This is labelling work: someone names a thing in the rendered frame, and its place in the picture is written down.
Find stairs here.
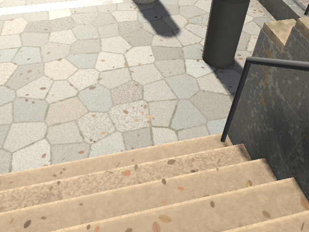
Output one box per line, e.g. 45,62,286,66
0,133,309,232

